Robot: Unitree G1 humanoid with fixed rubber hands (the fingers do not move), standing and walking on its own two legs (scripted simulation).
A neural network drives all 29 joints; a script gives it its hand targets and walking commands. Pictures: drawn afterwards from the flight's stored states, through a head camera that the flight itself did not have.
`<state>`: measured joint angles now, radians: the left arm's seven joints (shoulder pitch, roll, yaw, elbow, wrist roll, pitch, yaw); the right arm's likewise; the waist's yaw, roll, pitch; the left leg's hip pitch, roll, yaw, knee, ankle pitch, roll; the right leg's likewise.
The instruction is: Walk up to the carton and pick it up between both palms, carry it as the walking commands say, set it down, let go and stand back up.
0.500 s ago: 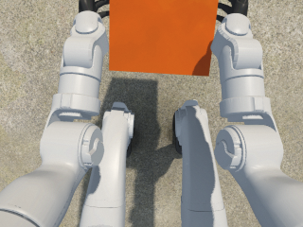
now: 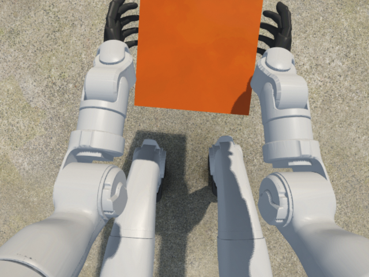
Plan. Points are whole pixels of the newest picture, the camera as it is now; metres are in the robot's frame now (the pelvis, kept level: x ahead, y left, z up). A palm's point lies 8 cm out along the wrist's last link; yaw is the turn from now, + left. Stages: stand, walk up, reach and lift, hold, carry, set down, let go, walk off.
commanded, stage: reach and lift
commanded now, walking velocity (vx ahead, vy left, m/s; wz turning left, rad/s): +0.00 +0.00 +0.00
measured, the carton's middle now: (197, 40) +0.54 -0.02 -0.14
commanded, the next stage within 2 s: none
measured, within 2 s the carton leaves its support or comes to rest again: neither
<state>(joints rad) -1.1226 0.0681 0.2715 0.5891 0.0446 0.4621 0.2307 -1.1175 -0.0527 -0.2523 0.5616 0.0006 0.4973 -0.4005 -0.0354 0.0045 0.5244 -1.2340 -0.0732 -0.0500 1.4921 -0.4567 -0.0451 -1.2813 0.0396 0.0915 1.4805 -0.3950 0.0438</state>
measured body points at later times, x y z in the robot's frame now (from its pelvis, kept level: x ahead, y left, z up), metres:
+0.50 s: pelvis -0.01 +0.00 +0.05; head +0.24 -0.02 +0.42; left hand +0.49 +0.13 +0.01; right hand +0.47 -0.16 +0.00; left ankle +0.14 +0.13 -0.56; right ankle +0.16 -0.13 -0.56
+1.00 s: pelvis +0.02 -0.01 +0.11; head +0.20 -0.03 +0.52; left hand +0.47 +0.13 +0.09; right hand +0.46 -0.16 +0.09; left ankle +0.14 +0.13 -0.55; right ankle +0.16 -0.13 -0.56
